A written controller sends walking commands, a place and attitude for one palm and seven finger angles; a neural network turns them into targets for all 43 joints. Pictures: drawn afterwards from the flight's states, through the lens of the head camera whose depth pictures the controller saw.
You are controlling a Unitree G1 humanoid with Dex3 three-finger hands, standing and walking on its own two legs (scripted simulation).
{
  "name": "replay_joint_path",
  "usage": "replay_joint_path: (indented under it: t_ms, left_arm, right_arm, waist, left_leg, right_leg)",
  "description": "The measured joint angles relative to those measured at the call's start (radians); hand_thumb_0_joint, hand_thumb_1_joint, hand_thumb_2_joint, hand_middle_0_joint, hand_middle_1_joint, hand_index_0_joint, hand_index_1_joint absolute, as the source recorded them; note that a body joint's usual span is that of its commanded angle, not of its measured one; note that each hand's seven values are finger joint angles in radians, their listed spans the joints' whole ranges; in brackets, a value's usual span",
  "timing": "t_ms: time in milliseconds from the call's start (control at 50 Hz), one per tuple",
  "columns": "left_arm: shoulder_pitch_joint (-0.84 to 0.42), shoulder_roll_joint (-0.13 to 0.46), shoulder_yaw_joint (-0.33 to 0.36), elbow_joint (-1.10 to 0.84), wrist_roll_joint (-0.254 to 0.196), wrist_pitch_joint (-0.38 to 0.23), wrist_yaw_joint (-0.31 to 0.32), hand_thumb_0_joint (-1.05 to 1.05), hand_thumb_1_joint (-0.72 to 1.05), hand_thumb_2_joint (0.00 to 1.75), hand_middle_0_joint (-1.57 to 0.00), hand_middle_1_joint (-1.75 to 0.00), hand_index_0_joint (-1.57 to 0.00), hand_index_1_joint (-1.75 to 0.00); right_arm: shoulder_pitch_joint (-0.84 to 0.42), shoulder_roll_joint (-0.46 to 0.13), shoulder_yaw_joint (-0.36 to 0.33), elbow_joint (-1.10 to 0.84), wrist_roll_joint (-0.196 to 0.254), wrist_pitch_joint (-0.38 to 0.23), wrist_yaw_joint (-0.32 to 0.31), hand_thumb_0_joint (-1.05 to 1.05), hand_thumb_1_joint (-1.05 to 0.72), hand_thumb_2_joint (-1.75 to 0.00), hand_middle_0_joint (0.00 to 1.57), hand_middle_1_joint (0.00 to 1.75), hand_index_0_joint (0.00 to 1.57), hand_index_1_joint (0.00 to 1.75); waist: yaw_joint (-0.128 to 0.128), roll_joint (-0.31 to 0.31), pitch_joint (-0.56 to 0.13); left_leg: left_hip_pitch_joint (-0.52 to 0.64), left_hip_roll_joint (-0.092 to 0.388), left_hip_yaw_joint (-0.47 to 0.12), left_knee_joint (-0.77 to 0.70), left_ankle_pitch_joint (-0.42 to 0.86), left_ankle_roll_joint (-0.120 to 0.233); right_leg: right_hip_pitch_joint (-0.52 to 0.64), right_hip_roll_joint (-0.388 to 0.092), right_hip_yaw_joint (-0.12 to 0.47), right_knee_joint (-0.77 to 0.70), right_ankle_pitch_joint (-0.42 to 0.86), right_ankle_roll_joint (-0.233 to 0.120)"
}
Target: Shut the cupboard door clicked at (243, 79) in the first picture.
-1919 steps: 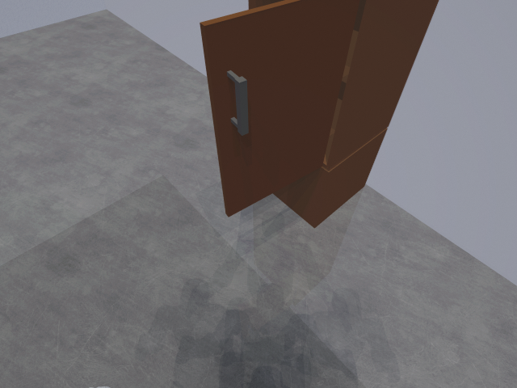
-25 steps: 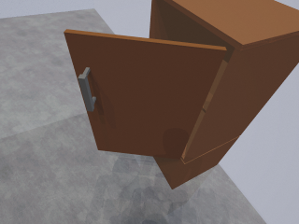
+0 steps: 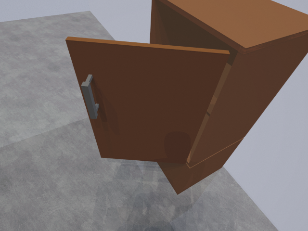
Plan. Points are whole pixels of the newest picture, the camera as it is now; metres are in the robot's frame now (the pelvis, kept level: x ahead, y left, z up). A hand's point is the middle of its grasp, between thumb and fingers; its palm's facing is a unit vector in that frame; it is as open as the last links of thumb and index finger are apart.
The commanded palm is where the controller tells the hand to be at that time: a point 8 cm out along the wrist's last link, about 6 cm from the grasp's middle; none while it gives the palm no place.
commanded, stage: look again from close up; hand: left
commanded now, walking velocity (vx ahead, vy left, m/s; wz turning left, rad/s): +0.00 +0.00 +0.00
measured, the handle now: (91, 97) +0.46 +0.23 +0.08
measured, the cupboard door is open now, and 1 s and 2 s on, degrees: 57 57 57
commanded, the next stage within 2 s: raise the hand and make a fist in 0.46 s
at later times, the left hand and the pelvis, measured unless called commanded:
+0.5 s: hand out of the picture -0.02 +0.18 -0.18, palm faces +0.01 -0.98 -0.20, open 7.4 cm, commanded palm none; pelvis -0.02 +0.00 -0.01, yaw -1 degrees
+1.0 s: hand out of the picture +0.12 +0.17 -0.07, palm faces +0.08 -1.00 +0.03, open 6.1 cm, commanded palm +0.11 +0.22 -0.03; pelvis -0.03 -0.04 -0.08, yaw +2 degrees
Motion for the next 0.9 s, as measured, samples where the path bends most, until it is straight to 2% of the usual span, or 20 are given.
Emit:
replay_joint_path:
  t_ms: [80,180,320,580,600,620,660,680,720,760,800,840,880,900]
  left_arm:
    - [0.000,-0.005,-0.018,-0.009,0.004,-0.031,0.022,0.01,0.91,0.89,-0.20,-0.30,-0.20,-0.30]
    - [0.020,0.007,-0.016,-0.021,-0.001,-0.017,0.023,0.01,0.91,0.89,-0.20,-0.30,-0.20,-0.30]
    - [0.040,0.027,-0.012,-0.058,0.003,-0.008,0.018,0.01,0.91,0.89,-0.20,-0.30,-0.19,-0.30]
    - [0.061,0.013,-0.026,-0.059,0.003,-0.014,0.017,0.01,0.91,0.89,-0.20,-0.30,-0.19,-0.30]
    - [0.106,0.011,0.014,-0.230,-0.025,0.060,0.002,0.01,0.91,0.89,-0.20,-0.30,-0.20,-0.30]
    - [0.164,0.023,0.021,-0.443,-0.059,0.103,0.011,0.02,0.91,0.89,-0.20,-0.30,-0.20,-0.30]
    - [0.235,0.060,0.017,-0.747,-0.116,0.043,0.051,0.03,0.93,0.89,-0.21,-0.31,-0.20,-0.31]
    - [0.237,0.071,0.015,-0.851,-0.140,0.025,0.069,0.03,0.93,0.89,-0.21,-0.31,-0.21,-0.31]
    - [0.190,0.070,0.020,-0.986,-0.165,-0.033,0.081,0.03,0.94,0.89,-0.23,-0.33,-0.22,-0.33]
    - [0.116,0.059,0.041,-1.030,-0.175,-0.144,0.059,0.03,0.93,0.89,-0.24,-0.35,-0.24,-0.35]
    - [0.058,0.051,0.076,-1.025,-0.201,-0.289,-0.010,0.02,0.93,0.89,-0.27,-0.38,-0.26,-0.38]
    - [0.035,0.050,0.106,-1.008,-0.239,-0.430,-0.124,0.01,0.93,0.89,-0.29,-0.41,-0.29,-0.41]
    - [0.048,0.056,0.127,-0.984,-0.267,-0.513,-0.244,0.01,0.92,0.89,-0.32,-0.44,-0.32,-0.44]
    - [0.068,0.062,0.134,-0.975,-0.275,-0.520,-0.292,0.01,0.92,0.89,-0.34,-0.46,-0.34,-0.46]
  right_arm:
    - [0.014,-0.008,0.007,-0.030,0.001,-0.019,0.000,0.01,-0.92,-0.90,0.20,0.30,0.20,0.30]
    - [0.037,-0.016,0.004,-0.052,0.000,-0.017,-0.001,0.01,-0.92,-0.90,0.20,0.30,0.20,0.30]
    - [0.038,-0.030,-0.004,-0.071,-0.003,-0.006,0.011,0.02,-0.92,-0.90,0.20,0.30,0.20,0.30]
    - [0.014,-0.034,0.004,-0.065,0.004,-0.016,0.014,0.01,-0.91,-0.90,0.20,0.30,0.20,0.30]
    - [0.019,-0.034,0.012,-0.104,0.005,-0.029,0.002,0.01,-0.91,-0.90,0.20,0.30,0.20,0.30]
    - [0.039,-0.036,0.022,-0.152,0.021,-0.073,-0.020,0.01,-0.91,-0.90,0.20,0.30,0.20,0.30]
    - [0.071,-0.047,0.035,-0.207,0.045,-0.181,-0.046,0.01,-0.91,-0.90,0.20,0.30,0.20,0.30]
    - [0.076,-0.057,0.033,-0.232,0.056,-0.218,-0.046,0.02,-0.91,-0.90,0.20,0.30,0.20,0.30]
    - [0.064,-0.089,0.025,-0.287,0.061,-0.271,-0.043,0.02,-0.91,-0.90,0.20,0.30,0.20,0.30]
    - [0.027,-0.117,0.011,-0.342,0.052,-0.306,-0.028,0.02,-0.91,-0.90,0.20,0.30,0.20,0.30]
    - [-0.018,-0.123,-0.006,-0.396,0.036,-0.323,-0.007,0.01,-0.91,-0.90,0.20,0.30,0.20,0.30]
    - [-0.058,-0.116,-0.023,-0.451,0.023,-0.323,0.015,0.01,-0.91,-0.90,0.20,0.30,0.20,0.30]
    - [-0.084,-0.113,-0.035,-0.511,0.023,-0.309,0.032,0.01,-0.90,-0.90,0.20,0.30,0.20,0.30]
    - [-0.090,-0.114,-0.039,-0.539,0.027,-0.300,0.036,0.01,-0.90,-0.90,0.20,0.30,0.20,0.30]
  waist:
    - [-0.017,0.039,0.021]
    - [-0.029,0.069,-0.006]
    - [-0.022,0.061,-0.038]
    - [-0.009,0.027,-0.028]
    - [-0.016,0.021,-0.005]
    - [-0.013,0.012,0.008]
    - [-0.004,0.003,-0.009]
    - [-0.010,0.008,-0.023]
    - [-0.030,0.038,-0.040]
    - [-0.051,0.067,-0.066]
    - [-0.059,0.069,-0.103]
    - [-0.054,0.047,-0.126]
    - [-0.045,0.021,-0.133]
    - [-0.039,0.007,-0.135]
  left_leg:
    - [-0.045,0.010,-0.004,0.076,-0.029,0.002]
    - [-0.050,0.005,-0.004,0.127,-0.058,0.011]
    - [-0.049,-0.005,0.010,0.107,-0.042,0.015]
    - [-0.046,0.009,0.008,0.071,-0.013,0.002]
    - [-0.051,0.011,0.005,0.091,-0.019,0.001]
    - [-0.057,0.010,0.003,0.107,-0.026,-0.001]
    - [-0.071,0.008,0.003,0.125,-0.035,-0.007]
    - [-0.081,0.004,-0.004,0.136,-0.038,-0.009]
    - [-0.113,0.001,-0.025,0.176,-0.050,-0.009]
    - [-0.180,0.000,-0.039,0.236,-0.069,-0.013]
    - [-0.279,0.003,-0.036,0.315,-0.095,-0.022]
    - [-0.376,0.014,-0.027,0.406,-0.127,-0.026]
    - [-0.452,0.026,-0.025,0.494,-0.166,-0.027]
    - [-0.483,0.031,-0.027,0.532,-0.184,-0.030]
  right_leg:
    - [-0.023,0.007,-0.005,0.031,-0.006,0.000]
    - [-0.028,0.000,-0.005,0.087,-0.039,0.003]
    - [-0.050,-0.011,0.011,0.107,-0.041,0.000]
    - [-0.044,0.005,0.008,0.061,-0.007,-0.002]
    - [-0.047,0.006,0.004,0.078,-0.012,-0.004]
    - [-0.056,0.005,0.003,0.104,-0.023,-0.014]
    - [-0.081,0.006,0.008,0.148,-0.055,-0.042]
    - [-0.089,0.005,0.007,0.161,-0.060,-0.047]
    - [-0.104,0.002,-0.010,0.185,-0.073,-0.037]
    - [-0.162,0.003,-0.018,0.235,-0.093,-0.031]
    - [-0.267,0.007,-0.007,0.323,-0.123,-0.034]
    - [-0.372,0.016,0.004,0.421,-0.152,-0.036]
    - [-0.450,0.025,0.006,0.511,-0.190,-0.041]
    - [-0.482,0.028,0.005,0.549,-0.210,-0.045]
